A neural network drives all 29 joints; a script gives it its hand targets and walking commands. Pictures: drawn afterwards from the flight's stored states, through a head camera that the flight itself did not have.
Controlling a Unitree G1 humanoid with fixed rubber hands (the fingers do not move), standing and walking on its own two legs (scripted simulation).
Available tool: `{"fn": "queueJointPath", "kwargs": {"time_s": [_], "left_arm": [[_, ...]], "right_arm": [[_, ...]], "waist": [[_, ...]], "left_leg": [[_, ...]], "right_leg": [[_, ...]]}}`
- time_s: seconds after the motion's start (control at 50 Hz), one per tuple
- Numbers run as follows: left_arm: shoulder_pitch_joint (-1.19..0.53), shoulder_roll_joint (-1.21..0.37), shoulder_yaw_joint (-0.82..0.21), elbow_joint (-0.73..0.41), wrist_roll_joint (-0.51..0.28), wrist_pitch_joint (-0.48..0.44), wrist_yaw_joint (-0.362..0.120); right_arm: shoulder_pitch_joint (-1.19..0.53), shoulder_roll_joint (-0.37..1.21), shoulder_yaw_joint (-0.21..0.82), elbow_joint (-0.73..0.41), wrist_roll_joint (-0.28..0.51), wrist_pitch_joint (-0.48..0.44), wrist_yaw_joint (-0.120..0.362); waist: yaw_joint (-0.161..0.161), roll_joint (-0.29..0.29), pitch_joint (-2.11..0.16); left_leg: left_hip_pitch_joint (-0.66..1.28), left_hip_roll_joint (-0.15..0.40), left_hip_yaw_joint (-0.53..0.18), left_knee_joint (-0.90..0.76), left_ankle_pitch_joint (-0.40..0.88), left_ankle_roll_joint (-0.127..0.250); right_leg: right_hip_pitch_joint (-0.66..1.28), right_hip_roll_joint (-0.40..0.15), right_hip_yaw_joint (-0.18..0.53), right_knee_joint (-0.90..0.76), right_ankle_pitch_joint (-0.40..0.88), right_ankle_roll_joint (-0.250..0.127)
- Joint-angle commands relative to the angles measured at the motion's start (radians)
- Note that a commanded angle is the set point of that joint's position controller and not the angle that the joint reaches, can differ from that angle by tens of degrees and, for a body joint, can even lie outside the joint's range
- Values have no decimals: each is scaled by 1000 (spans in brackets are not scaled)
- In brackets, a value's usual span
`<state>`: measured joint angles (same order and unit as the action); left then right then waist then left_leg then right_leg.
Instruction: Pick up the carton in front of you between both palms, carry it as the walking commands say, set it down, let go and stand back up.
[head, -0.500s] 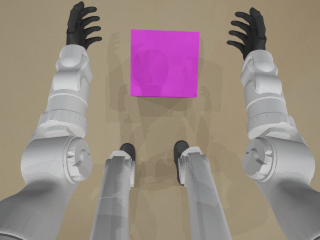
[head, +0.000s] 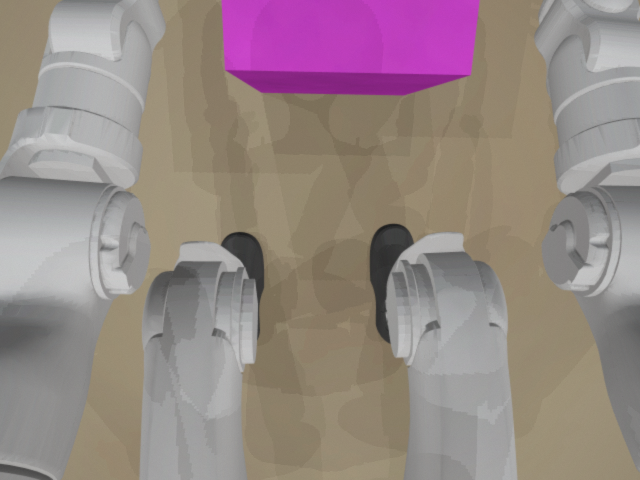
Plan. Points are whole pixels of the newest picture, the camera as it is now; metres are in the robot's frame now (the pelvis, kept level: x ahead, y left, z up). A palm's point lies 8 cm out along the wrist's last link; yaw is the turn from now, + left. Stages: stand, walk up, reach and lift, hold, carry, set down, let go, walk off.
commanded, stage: reach and lift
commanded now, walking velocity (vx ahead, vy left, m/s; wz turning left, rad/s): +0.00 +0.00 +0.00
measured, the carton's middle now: out of the picture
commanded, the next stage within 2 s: none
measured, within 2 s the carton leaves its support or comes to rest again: leaves its support in 1.00 s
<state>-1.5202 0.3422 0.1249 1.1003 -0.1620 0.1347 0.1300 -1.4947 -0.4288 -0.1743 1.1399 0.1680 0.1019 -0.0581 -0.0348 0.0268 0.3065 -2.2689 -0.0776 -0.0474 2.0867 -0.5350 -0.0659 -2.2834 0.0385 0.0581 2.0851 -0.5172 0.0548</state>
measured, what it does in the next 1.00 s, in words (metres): stands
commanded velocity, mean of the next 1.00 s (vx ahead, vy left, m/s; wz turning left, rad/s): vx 0.00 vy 0.00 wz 0.00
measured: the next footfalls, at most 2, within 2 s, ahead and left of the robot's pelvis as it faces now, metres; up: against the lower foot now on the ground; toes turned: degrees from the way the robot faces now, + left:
none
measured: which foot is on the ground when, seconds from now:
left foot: down 0.00-1.00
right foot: down 0.00-1.00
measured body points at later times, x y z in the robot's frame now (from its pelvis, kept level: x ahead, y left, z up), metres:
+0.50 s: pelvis +0.01 +0.00 -0.02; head +0.39 -0.02 +0.22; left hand +0.59 +0.12 -0.20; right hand +0.56 -0.22 -0.20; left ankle +0.12 +0.13 -0.36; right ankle +0.12 -0.13 -0.36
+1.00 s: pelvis +0.02 +0.00 -0.02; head +0.38 -0.02 +0.23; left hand +0.58 +0.11 -0.19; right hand +0.57 -0.20 -0.18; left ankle +0.12 +0.13 -0.36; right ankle +0.12 -0.13 -0.36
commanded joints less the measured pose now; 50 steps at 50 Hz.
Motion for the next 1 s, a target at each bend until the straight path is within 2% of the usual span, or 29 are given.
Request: {"fn": "queueJointPath", "kwargs": {"time_s": [0.0, 0.06, 0.1, 0.16, 0.2, 0.28, 0.34, 0.38, 0.46, 0.52, 0.56, 0.6, 0.62, 0.64, 0.68, 0.72, 0.78, 0.84, 0.9, 0.98], "left_arm": [[-344, 156, -7, -36, -18, -63, -19], [-359, 139, -37, -77, -22, -83, -8], [-340, 128, -53, -81, -29, -90, -6], [-296, 114, -76, -77, -51, -93, -8], [-259, 100, -88, -75, -62, -94, -7], [-196, 76, -77, -51, -51, -96, -1], [-191, 100, -33, -37, -16, -98, 6], [-209, 113, -13, -39, -1, -99, 11], [-268, 75, -40, -49, -24, -93, 11], [-351, -29, -105, -63, -54, -85, -3], [-426, -180, -145, -59, -52, -73, -31], [-544, -462, -186, -46, -23, -46, -99], [-585, -651, -200, -39, 4, -28, -148], [-568, -763, -168, -45, 51, -9, -187], [-515, -900, -120, -91, 91, 20, -248], [-498, -965, -113, -121, 79, 29, -276], [-532, -1018, -135, -197, 47, 39, -288], [-573, -1073, -211, -309, 3, 45, -275], [-596, -1128, -289, -415, -32, 63, -253], [-621, -1206, -388, -634, -55, 99, -222]], "right_arm": [[-375, -127, 3, -75, 7, -50, -18], [-359, -140, 11, -55, 22, -70, -27], [-313, -126, 15, -27, 18, -76, -34], [-251, -98, 13, -13, 15, -85, -45], [-222, -75, 21, -23, 21, -90, -48], [-212, -46, 47, -60, 40, -93, -41], [-239, -44, 47, -87, 43, -91, -36], [-254, -40, 48, -96, 44, -87, -35], [-303, -14, 71, -104, 46, -78, -33], [-347, 53, 102, -77, 51, -68, -25], [-391, 172, 110, -40, 39, -55, 0], [-464, 444, 115, -10, -14, -31, 65], [-529, 630, 123, -38, -45, -14, 118], [-538, 752, 104, -59, -85, 5, 165], [-532, 888, 95, -106, -105, 38, 245], [-540, 961, 120, -174, -107, 57, 279], [-500, 1052, 160, -240, -103, 86, 296], [-510, 1119, 228, -367, -55, 104, 300], [-545, 1155, 303, -497, -9, 125, 279], [-512, 1261, 390, -647, 34, 176, 237]], "waist": [[-30, -29, -1156], [-26, 25, -1180], [-42, 48, -1184], [-78, 42, -1230], [-80, 35, -1250], [-40, 32, -1231], [-3, 12, -1177], [6, -13, -1155], [-24, -42, -1129], [-51, 3, -1087], [-72, 48, -1046], [-102, 85, -990], [-113, 78, -956], [-105, 86, -926], [-71, 72, -959], [-66, 42, -1034], [-81, 9, -1105], [-81, 5, -1324], [-76, 14, -1564], [-62, 13, -1953]], "left_leg": [[536, 47, 95, -74, 142, 22], [575, 46, 93, -44, 238, 12], [603, 42, 90, -30, 295, 6], [633, 33, 89, -9, 362, 2], [636, 25, 92, -1, 392, 4], [623, 16, 92, -2, 411, 12], [567, 14, 91, -16, 364, 19], [532, 14, 93, -26, 326, 24], [515, 11, 92, -43, 246, 31], [549, 3, 93, -55, 186, 26], [576, -5, 90, -58, 150, 22], [585, -22, 86, -51, 118, 11], [596, -34, 80, -44, 108, 10], [603, -47, 86, -36, 104, 10], [588, -60, 99, -39, 152, 19], [564, -71, 117, -31, 216, 34], [531, -75, 126, -18, 268, 48], [606, -76, 136, -12, 361, 49], [709, -83, 144, -14, 447, 42], [817, -104, 166, -52, 514, 31]], "right_leg": [[611, -34, -90, -106, 199, 0], [632, -26, -83, -68, 296, -5], [644, -22, -83, -57, 350, -9], [695, -16, -90, -48, 430, -10], [715, -13, -93, -39, 468, -10], [667, -9, -93, -26, 461, -8], [623, -9, -88, -29, 407, -3], [618, -10, -88, -36, 376, 2], [619, -8, -96, -57, 310, 2], [598, -2, -105, -73, 234, -10], [576, 7, -110, -75, 188, -23], [537, 22, -116, -69, 152, -37], [505, 32, -125, -58, 137, -41], [477, 38, -129, -48, 131, -41], [466, 51, -149, -44, 151, -35], [492, 58, -159, -45, 210, -29], [565, 60, -153, -34, 313, -35], [690, 65, -150, -28, 433, -37], [818, 74, -154, -29, 537, -33], [1040, 92, -159, -61, 668, -17]]}}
